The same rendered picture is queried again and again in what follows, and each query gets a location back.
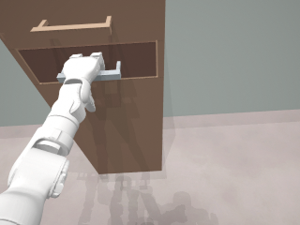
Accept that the cabinet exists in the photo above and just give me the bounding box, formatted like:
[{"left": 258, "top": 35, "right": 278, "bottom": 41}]
[{"left": 0, "top": 0, "right": 166, "bottom": 174}]

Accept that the robot left forearm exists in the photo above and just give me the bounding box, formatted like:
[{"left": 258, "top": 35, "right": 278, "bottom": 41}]
[{"left": 7, "top": 76, "right": 91, "bottom": 188}]

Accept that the drawer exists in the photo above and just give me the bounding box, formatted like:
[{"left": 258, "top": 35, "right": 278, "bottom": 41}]
[{"left": 18, "top": 40, "right": 157, "bottom": 83}]

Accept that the handle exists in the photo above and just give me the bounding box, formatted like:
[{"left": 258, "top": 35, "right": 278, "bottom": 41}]
[
  {"left": 30, "top": 22, "right": 112, "bottom": 40},
  {"left": 56, "top": 61, "right": 121, "bottom": 83}
]

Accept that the robot left upper arm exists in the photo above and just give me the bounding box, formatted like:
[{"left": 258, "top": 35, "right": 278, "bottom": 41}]
[{"left": 0, "top": 147, "right": 70, "bottom": 225}]

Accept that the left robot hand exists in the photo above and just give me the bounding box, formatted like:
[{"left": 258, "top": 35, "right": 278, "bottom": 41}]
[{"left": 63, "top": 52, "right": 105, "bottom": 113}]

